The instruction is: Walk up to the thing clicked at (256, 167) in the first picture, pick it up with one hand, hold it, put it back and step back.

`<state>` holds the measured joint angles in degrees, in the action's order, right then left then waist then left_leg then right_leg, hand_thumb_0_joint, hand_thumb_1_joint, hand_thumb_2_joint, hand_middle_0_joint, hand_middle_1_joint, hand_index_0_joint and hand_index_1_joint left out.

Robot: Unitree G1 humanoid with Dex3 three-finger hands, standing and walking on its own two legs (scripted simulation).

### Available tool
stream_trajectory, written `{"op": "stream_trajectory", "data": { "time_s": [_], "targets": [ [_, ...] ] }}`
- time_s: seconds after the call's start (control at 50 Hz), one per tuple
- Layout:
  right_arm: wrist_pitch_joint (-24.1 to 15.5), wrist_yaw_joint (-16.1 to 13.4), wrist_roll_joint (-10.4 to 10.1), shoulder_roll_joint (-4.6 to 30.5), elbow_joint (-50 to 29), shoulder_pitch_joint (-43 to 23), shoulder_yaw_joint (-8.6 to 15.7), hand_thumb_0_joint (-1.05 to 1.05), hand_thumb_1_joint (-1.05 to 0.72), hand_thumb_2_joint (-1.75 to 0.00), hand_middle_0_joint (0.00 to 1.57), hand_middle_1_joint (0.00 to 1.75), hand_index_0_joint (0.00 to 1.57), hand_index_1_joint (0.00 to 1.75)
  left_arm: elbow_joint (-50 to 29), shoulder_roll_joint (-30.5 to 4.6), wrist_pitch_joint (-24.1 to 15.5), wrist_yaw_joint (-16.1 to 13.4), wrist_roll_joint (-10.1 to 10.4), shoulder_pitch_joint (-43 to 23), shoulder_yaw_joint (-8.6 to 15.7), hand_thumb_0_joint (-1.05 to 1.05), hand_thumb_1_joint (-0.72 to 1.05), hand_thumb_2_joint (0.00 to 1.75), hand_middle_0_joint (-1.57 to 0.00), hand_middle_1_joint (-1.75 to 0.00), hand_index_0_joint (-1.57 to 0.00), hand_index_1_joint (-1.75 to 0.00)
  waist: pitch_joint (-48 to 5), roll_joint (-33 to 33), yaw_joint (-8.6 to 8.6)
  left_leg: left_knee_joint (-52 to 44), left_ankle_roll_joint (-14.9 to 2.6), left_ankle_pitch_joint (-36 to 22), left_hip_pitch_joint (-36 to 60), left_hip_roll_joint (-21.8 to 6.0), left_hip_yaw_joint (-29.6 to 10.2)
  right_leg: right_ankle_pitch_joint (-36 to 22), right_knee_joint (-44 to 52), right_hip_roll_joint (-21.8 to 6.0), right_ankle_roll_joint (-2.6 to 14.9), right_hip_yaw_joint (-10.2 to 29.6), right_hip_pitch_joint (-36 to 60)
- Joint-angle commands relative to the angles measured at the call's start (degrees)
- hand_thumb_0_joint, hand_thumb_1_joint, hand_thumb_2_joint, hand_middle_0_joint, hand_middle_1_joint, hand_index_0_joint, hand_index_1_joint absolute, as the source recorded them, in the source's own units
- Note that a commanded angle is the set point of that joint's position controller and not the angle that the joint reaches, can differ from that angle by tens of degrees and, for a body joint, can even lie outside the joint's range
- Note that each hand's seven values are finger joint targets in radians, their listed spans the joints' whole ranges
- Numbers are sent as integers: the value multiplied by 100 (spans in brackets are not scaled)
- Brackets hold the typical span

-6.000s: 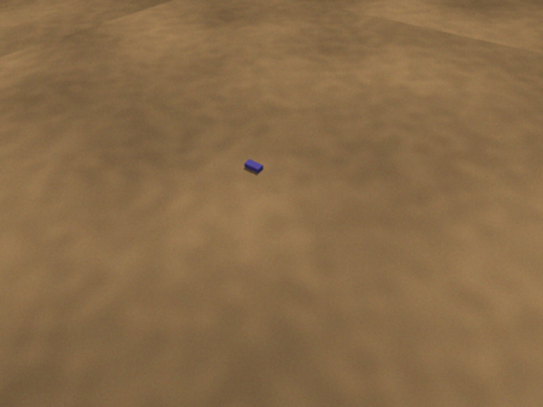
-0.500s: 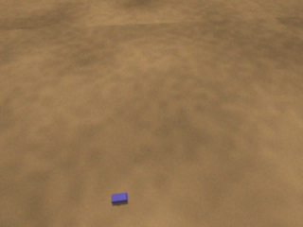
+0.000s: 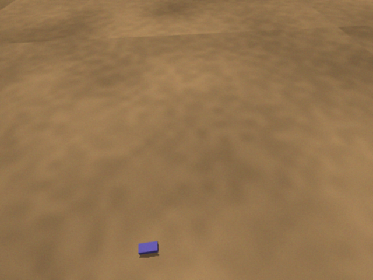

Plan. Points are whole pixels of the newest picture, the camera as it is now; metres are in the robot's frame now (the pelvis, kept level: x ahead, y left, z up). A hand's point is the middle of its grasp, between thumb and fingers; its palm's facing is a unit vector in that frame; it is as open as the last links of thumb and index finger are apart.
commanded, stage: stand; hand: left
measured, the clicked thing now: (148, 247) +0.44 +0.24 -0.77
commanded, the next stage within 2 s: none
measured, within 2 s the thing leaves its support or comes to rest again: neither
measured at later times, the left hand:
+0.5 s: hand out of the picture +0.07 +0.26 -0.16, palm faces -0.02 -0.94 -0.34, open 7.4 cm
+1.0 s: hand out of the picture +0.07 +0.26 -0.15, palm faces -0.01 -0.94 -0.35, open 7.4 cm
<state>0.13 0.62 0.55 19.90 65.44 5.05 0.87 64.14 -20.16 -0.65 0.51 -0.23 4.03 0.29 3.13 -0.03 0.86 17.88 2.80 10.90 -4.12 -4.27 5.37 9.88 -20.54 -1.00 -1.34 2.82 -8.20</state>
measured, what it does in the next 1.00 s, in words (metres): stands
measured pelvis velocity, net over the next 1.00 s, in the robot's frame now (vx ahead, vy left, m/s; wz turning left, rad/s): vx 0.00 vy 0.01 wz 0.02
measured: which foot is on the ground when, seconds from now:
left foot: down 0.00-1.00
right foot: down 0.00-1.00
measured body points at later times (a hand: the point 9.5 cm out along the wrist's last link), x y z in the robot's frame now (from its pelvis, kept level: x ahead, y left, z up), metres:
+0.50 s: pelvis +0.00 +0.00 +0.00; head +0.01 +0.00 +0.45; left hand +0.07 +0.31 -0.13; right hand +0.07 -0.30 -0.13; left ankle -0.01 +0.15 -0.75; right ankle +0.02 -0.13 -0.75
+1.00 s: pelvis +0.00 +0.01 +0.00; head +0.00 +0.00 +0.45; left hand +0.07 +0.31 -0.13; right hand +0.08 -0.30 -0.13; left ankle -0.01 +0.15 -0.75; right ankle +0.02 -0.13 -0.75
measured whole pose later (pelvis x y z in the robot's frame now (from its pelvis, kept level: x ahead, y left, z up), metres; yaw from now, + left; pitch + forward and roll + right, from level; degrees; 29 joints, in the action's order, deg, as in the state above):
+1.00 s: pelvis +0.00 +0.01 +0.00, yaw +1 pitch -3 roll +0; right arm 0.2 0.7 0.5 20.0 65.2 6.1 1.0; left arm 64.1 -20.5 -0.6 0.4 -0.4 6.1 -0.3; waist 2.8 0.2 0.4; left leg 18.6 2.2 10.9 -4.7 -3.5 4.3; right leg 9.6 -20.1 -1.8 -1.9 1.9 -7.8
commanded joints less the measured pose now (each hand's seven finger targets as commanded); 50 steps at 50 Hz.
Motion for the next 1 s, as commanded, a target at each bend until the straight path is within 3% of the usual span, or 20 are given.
{"op": "stream_trajectory", "data": {
  "time_s": [0.0,0.06,0.18,0.32,0.4,0.62,0.76,0.98],
  "targets": [
    [-129,-44,23,1222,-310,-253,215,0,-90,-90,20,30,20,30,-311,-1255,-102,-86,-9,-223,196,0,90,90,-20,-30,-20,-30,-441,61,-13,-309,-287,-377,180,-493,-436,-851,363,-564,225,342,-128],
    [-133,-44,29,1264,-311,-203,233,0,-90,-90,20,30,20,30,-319,-1279,-114,-85,-15,-198,205,0,90,90,-20,-30,-20,-30,-496,37,-9,-290,-306,-378,201,-482,-425,-964,376,-613,225,384,-71],
    [-122,-39,33,1240,-295,-175,230,0,-90,-90,20,30,20,30,-308,-1324,-98,-91,-9,-163,202,0,90,90,-20,-30,-20,-30,-410,13,-12,-321,-290,-250,99,-463,-468,-582,419,-579,223,354,-137],
    [-125,-46,24,1274,-297,-162,237,0,-90,-90,20,30,20,30,-305,-1267,-105,-96,-18,-60,169,0,90,90,-20,-30,-20,-30,-494,-67,-24,-267,-309,-405,142,-479,-466,-913,358,-610,222,337,-77],
    [-110,-41,20,1258,-307,-155,234,0,-90,-90,20,30,20,30,-286,-1301,-96,-97,-16,-51,168,0,90,90,-20,-30,-20,-30,-407,-17,-11,-290,-295,-288,83,-463,-497,-642,382,-582,219,310,-148],
    [-118,-42,18,1254,-326,-123,225,0,-90,-90,20,30,20,30,-308,-1304,-109,-101,-25,-24,156,0,90,90,-20,-30,-20,-30,-396,39,-25,-271,-306,-396,79,-461,-527,-740,402,-605,206,294,-120],
    [-136,-50,13,1284,-359,-145,237,0,-90,-90,20,30,20,30,-331,-1263,-114,-91,-32,25,147,0,90,90,-20,-30,-20,-30,-501,-58,-50,-240,-321,-645,96,-473,-519,-1103,328,-639,205,253,22],
    [-122,-41,21,1254,-345,-95,239,0,-90,-90,20,30,20,30,-342,-1319,-91,-89,-31,-7,164,0,90,90,-20,-30,-20,-30,-312,2,-32,-336,-296,-167,-48,-442,-543,-481,412,-597,228,284,-85]
  ]
}}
